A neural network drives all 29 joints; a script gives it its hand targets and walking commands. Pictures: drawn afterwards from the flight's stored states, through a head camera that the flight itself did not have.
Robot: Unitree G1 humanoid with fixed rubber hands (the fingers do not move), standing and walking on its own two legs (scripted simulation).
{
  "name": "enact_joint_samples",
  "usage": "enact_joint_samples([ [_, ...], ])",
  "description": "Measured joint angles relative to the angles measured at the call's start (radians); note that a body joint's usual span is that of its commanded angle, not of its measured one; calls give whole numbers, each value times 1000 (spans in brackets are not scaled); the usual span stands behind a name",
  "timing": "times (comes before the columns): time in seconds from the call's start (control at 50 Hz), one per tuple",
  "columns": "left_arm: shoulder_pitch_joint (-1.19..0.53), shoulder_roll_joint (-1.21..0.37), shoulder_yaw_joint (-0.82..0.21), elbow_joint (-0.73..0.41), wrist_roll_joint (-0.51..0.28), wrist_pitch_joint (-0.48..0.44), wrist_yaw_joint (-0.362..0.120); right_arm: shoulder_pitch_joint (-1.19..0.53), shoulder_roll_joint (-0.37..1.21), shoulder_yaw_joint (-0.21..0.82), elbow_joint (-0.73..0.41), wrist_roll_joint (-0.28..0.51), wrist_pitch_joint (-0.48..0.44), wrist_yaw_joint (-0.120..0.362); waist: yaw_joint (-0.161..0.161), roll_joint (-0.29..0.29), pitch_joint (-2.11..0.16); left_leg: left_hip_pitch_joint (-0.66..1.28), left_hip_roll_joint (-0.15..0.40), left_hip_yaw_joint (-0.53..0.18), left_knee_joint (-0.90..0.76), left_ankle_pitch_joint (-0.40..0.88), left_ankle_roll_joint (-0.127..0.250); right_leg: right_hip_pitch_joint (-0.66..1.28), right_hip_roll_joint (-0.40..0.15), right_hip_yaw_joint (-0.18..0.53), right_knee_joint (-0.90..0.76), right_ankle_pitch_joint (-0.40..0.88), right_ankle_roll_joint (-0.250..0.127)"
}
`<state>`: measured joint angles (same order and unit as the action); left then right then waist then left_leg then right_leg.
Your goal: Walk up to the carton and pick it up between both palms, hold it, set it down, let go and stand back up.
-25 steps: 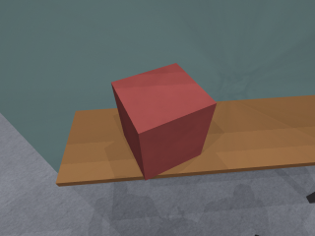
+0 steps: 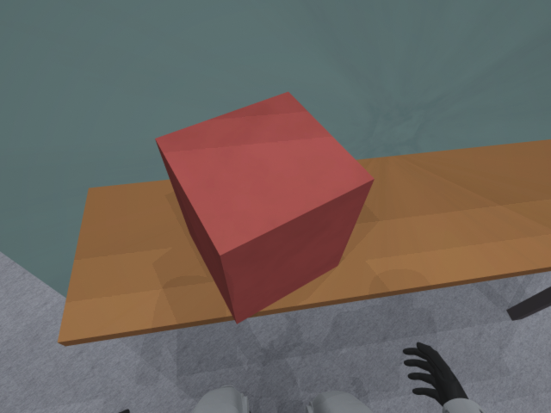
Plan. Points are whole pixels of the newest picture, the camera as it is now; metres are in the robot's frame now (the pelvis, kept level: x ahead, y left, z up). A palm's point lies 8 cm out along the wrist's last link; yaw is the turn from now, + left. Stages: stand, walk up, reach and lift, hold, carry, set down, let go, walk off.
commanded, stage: walk up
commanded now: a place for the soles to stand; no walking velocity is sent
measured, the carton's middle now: (261, 212) +0.40 +0.04 +0.03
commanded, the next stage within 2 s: none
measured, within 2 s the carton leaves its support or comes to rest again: neither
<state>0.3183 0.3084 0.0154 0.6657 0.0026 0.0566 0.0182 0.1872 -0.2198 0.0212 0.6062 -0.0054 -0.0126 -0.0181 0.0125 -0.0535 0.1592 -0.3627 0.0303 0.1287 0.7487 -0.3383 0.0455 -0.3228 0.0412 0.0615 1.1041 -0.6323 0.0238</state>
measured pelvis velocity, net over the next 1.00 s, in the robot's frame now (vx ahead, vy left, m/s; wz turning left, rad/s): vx -0.04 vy -0.02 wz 0.16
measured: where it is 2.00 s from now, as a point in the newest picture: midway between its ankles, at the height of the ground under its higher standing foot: outside the picture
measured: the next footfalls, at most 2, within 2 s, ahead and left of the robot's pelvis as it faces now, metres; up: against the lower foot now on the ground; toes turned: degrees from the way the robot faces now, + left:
right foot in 0.12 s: +0.05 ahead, -0.13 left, +0.00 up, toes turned +7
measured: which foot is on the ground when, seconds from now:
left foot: down 0.00-1.00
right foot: up 0.00-0.10, down 0.12-1.00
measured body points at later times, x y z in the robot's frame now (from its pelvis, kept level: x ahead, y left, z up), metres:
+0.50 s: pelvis -0.03 -0.01 +0.01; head -0.01 -0.02 +0.46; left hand +0.12 +0.26 -0.08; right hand +0.07 -0.28 -0.11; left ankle +0.04 +0.10 -0.71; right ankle +0.00 -0.14 -0.71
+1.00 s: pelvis -0.04 -0.02 +0.01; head -0.02 -0.01 +0.46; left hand +0.02 +0.26 -0.11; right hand +0.13 -0.26 -0.09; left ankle +0.04 +0.10 -0.71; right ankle +0.00 -0.14 -0.71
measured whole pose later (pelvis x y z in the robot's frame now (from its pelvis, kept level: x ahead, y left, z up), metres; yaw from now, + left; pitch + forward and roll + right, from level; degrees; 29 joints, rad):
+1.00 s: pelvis -0.04 -0.02 +0.01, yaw +9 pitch -2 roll -1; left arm 0.30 0.31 0.00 0.66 0.00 0.01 -0.01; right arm 0.25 -0.28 -0.03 0.65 0.00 0.02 0.03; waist 0.00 -0.01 0.06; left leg -0.43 -0.02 -0.04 0.65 -0.19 0.01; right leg -0.31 -0.05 -0.12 0.67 -0.32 0.00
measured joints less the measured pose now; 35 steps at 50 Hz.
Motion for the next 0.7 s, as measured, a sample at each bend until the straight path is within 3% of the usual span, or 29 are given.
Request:
enact_joint_samples([
  [0.08, -49, -11, 2, -19, -4, -9, -9, -8, -2, 4, 10, 1, 14, -10, -18, -8, 8, 14, 4, 15, -43, 30, -8, -27, -26, 24, -149, 22, 19],
  [0.12, -74, -19, -1, -32, -6, -23, -12, -9, -14, 4, 20, 6, 25, -5, -21, -4, 12, 8, 7, 19, -36, 33, -12, 1, -51, 10, -321, 136, 19],
  [0.14, -89, -29, -3, -32, -4, -30, -12, -12, -24, 2, 28, 9, 32, -2, -25, 13, 21, 6, 16, 12, -22, 29, -15, 15, -47, -4, -363, 254, 9],
  [0.16, -104, -42, -8, -31, 1, -36, -13, -13, -36, -3, 39, 13, 38, 2, -32, 39, 29, 6, 29, -5, -9, 26, -19, 28, -35, -21, -375, 291, 0],
  [0.2, -116, -52, -22, -45, 6, -41, -19, -1, -50, -14, 54, 21, 54, 10, -45, 65, 17, -2, 30, -27, -7, 31, -28, 30, -32, -43, -377, 282, -11],
  [0.42, -153, -18, -20, -61, -5, -31, -26, 84, -86, -55, 76, 7, 42, 40, -59, 69, -40, -9, -26, -55, -73, 95, -16, 11, -81, -71, -375, 277, -7],
  [0.7, -76, -13, -23, -21, -1, -48, -31, 94, -70, -47, 58, 10, 36, 54, -38, 60, -81, -47, -32, -112, -113, 148, -22, 4, -82, -129, -435, 321, -16],
])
